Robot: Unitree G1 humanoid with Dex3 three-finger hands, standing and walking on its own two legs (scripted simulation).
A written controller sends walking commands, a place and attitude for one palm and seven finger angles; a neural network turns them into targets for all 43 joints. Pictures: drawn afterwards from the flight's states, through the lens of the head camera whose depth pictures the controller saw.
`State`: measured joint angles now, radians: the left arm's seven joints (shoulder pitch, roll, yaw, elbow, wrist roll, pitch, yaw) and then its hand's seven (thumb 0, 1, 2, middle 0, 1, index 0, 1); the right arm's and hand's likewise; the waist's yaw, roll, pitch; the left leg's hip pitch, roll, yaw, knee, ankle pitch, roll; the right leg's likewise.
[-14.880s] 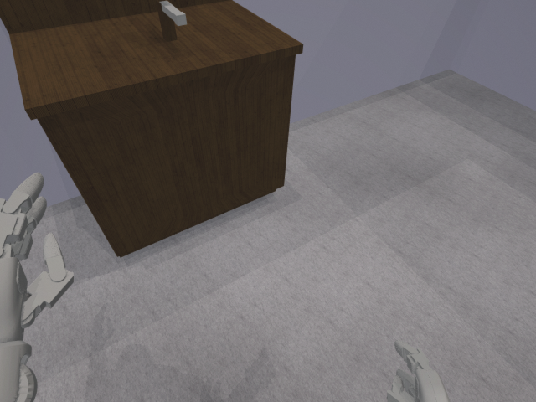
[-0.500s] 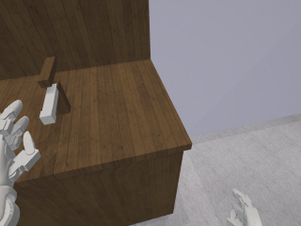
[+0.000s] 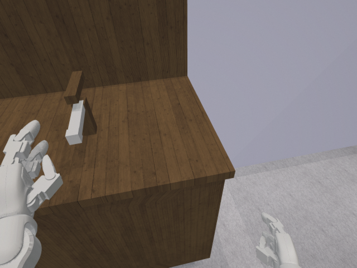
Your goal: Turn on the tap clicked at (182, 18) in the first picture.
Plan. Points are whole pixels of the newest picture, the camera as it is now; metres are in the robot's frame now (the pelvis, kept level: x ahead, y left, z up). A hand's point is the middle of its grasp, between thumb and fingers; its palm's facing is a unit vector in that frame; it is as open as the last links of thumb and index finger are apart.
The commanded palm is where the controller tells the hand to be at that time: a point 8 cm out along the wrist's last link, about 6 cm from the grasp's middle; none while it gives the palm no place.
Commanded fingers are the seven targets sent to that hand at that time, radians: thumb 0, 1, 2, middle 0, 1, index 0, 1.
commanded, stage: turn the palm inward beside the body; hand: left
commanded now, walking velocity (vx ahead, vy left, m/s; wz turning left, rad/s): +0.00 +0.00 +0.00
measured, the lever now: (74, 136) +0.34 +0.31 +0.14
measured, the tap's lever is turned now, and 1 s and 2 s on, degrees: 2 2 2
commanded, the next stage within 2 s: reach beside the lever's end, fingers flat in 0.72 s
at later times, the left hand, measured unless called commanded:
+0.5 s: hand (66, 182) +0.19 +0.22 +0.19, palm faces +0.51 -0.85 -0.11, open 7.4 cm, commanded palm +0.12 +0.26 +0.20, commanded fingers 0.00 0.90 0.90 -0.20 -0.30 -0.20 -0.30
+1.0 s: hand (64, 177) +0.20 +0.23 +0.19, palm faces +0.54 -0.84 -0.12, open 7.4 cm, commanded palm +0.14 +0.27 +0.19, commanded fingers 0.00 0.90 0.90 -0.20 -0.30 -0.20 -0.30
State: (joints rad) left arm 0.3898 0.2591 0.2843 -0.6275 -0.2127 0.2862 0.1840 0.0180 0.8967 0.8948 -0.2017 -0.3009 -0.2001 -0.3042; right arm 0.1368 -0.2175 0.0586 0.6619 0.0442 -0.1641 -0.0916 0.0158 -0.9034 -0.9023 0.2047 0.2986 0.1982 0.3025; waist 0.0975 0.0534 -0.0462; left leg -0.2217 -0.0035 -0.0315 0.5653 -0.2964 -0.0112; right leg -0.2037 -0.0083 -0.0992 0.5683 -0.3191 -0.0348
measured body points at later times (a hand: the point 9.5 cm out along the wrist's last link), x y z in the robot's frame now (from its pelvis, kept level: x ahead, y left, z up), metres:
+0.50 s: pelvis +0.00 -0.02 +0.00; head -0.04 -0.05 +0.45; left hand +0.15 +0.26 +0.20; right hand +0.22 -0.22 -0.06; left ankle +0.01 +0.13 -0.73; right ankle +0.00 -0.09 -0.73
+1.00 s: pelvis +0.00 -0.02 +0.00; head -0.03 -0.05 +0.45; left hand +0.16 +0.27 +0.19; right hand +0.23 -0.23 -0.07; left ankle +0.01 +0.13 -0.73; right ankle +0.00 -0.09 -0.73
